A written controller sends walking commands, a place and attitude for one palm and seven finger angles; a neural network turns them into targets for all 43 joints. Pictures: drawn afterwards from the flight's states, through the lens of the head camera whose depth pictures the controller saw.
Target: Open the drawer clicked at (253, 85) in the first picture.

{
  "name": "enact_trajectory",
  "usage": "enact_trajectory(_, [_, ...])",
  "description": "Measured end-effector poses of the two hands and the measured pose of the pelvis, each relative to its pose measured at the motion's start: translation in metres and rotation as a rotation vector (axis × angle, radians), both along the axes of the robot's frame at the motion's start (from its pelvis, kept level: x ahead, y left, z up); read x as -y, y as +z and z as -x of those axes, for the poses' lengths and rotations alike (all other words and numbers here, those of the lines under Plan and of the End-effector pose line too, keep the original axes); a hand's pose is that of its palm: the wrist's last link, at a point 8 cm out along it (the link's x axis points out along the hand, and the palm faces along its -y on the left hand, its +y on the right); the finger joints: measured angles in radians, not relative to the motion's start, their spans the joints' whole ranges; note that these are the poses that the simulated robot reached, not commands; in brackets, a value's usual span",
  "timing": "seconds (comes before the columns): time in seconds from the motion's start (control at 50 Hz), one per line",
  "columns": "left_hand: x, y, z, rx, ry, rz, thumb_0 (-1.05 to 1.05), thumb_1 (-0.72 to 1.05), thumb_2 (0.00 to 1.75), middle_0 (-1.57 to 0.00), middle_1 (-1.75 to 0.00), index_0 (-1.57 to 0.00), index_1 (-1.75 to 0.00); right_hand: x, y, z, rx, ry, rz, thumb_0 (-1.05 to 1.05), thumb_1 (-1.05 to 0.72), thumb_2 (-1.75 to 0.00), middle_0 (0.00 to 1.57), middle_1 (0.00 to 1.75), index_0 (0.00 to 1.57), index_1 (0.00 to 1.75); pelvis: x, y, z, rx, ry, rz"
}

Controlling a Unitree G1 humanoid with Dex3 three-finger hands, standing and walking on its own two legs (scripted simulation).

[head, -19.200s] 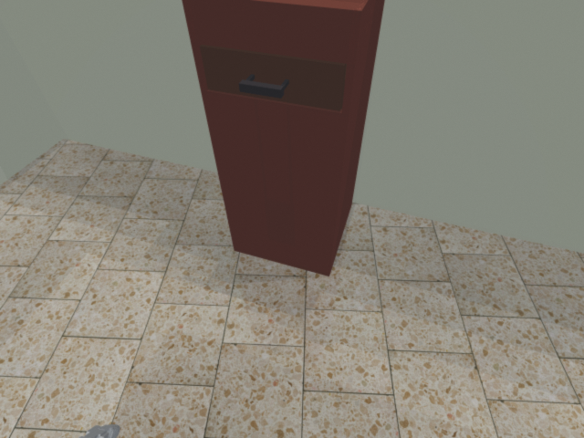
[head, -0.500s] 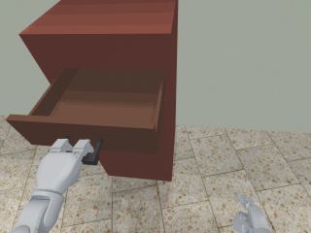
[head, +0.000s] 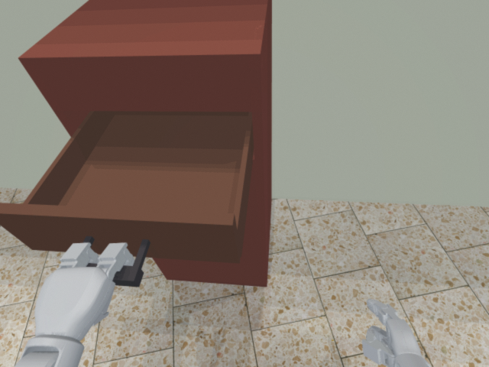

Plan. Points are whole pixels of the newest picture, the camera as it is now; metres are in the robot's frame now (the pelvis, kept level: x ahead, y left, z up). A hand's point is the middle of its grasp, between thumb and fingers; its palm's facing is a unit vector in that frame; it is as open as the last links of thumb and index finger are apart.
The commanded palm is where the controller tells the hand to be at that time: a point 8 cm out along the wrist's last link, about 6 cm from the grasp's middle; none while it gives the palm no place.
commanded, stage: pull the drawer open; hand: left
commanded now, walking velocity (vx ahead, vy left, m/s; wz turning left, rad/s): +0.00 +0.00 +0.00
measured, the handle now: (109, 259) +0.25 +0.24 +0.06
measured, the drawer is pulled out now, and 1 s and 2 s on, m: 0.26 0.30 0.30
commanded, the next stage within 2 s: open the thumb to release the handle in 0.64 s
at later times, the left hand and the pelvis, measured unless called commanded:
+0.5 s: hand (87, 333) +0.15 +0.24 +0.05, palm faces -0.02 -0.07 -1.00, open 5.9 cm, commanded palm +0.10 +0.26 +0.10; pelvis +0.00 +0.00 -0.01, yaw +0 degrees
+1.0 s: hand (89, 331) +0.15 +0.24 +0.05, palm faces +0.06 -0.06 -1.00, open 7.3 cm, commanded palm +0.12 +0.26 +0.10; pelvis -0.01 +0.00 -0.01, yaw +2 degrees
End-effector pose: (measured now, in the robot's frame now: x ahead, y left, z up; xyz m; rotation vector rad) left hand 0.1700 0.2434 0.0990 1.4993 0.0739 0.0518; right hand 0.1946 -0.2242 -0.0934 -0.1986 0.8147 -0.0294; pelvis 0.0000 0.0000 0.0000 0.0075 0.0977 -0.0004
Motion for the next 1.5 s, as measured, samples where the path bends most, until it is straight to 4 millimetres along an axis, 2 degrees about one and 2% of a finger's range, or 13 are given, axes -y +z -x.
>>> enact_trajectory(0.16, [0.000,-0.001,0.019,0.011,0.003,-0.003,0.02,0.69,0.78,-0.31,-1.30,-0.39,-1.32,-0.001,-0.005,-0.008,-0.011,0.022,0.013,0.01,-0.90,-0.90,0.20,0.30,0.20,0.30,-0.002,-0.004,-0.003,-0.014,0.009,0.002])
enact_trajectory(0.42, [0.002,0.001,0.031,-0.004,0.016,-0.006,0.02,0.69,0.77,-0.31,-1.29,-0.39,-1.32,-0.018,-0.002,-0.016,0.021,0.052,-0.037,0.01,-0.90,-0.90,0.20,0.30,0.20,0.30,-0.001,-0.006,-0.005,-0.017,-0.001,0.004])
enact_trajectory(0.58, [0.002,0.001,0.045,-0.013,0.016,-0.004,0.03,0.69,0.75,-0.31,-1.28,-0.39,-1.31,-0.009,0.000,-0.013,0.017,0.048,-0.012,0.01,-0.90,-0.90,0.20,0.30,0.20,0.30,-0.001,-0.007,-0.003,-0.019,-0.005,0.006])
enact_trajectory(0.76, [0.001,0.000,0.045,0.003,0.008,-0.008,0.02,0.69,0.76,-0.32,-1.28,-0.39,-1.31,0.004,-0.002,-0.004,0.009,0.019,0.011,0.01,-0.90,-0.90,0.20,0.30,0.20,0.30,-0.001,-0.010,0.000,-0.026,-0.007,0.004])
enact_trajectory(0.88, [0.002,-0.002,0.042,0.069,0.024,-0.013,0.01,0.64,0.78,-0.38,-1.30,-0.40,-1.32,0.000,-0.014,0.001,-0.018,0.035,0.020,0.01,-0.90,-0.90,0.20,0.30,0.20,0.30,-0.001,-0.013,0.007,-0.015,0.021,0.001])
enact_trajectory(0.98, [0.004,0.000,0.040,0.073,0.049,-0.012,0.01,0.50,0.72,-0.41,-1.29,-0.39,-1.31,-0.013,-0.017,0.004,-0.023,0.051,-0.012,0.01,-0.90,-0.90,0.20,0.30,0.20,0.30,0.003,-0.011,0.011,0.010,0.028,-0.003])
enact_trajectory(1.1, [0.004,0.002,0.039,0.040,0.055,-0.013,0.00,0.18,0.59,-0.41,-1.26,-0.37,-1.27,-0.025,-0.010,0.003,0.009,0.079,-0.039,0.01,-0.90,-0.90,0.20,0.30,0.20,0.30,0.007,-0.007,0.017,0.038,0.032,-0.005])
enact_trajectory(1.2, [0.004,0.004,0.040,0.020,0.042,-0.012,0.00,-0.12,0.46,-0.40,-1.24,-0.34,-1.24,-0.024,-0.003,0.003,0.030,0.090,-0.032,0.01,-0.90,-0.90,0.20,0.30,0.20,0.30,0.010,-0.004,0.021,0.049,0.033,-0.005])
enact_trajectory(1.28, [0.003,0.004,0.042,0.020,0.032,-0.007,0.00,-0.31,0.38,-0.39,-1.23,-0.33,-1.22,-0.016,0.000,0.003,0.034,0.085,-0.010,0.01,-0.90,-0.90,0.20,0.30,0.20,0.30,0.011,-0.002,0.023,0.052,0.034,-0.004])
enact_trajectory(1.4, [0.003,0.002,0.041,0.043,0.034,0.005,0.00,-0.44,0.32,-0.39,-1.24,-0.32,-1.21,-0.006,-0.001,0.006,0.018,0.076,0.020,0.01,-0.90,-0.90,0.20,0.30,0.20,0.30,0.011,-0.002,0.026,0.044,0.045,-0.003])
enact_trajectory(1.5, [0.004,-0.002,0.038,0.059,0.044,-0.003,0.00,-0.47,0.31,-0.38,-1.24,-0.32,-1.20,-0.005,-0.006,0.010,-0.003,0.080,0.025,0.01,-0.90,-0.90,0.20,0.30,0.20,0.30,0.010,-0.003,0.028,0.037,0.050,-0.005])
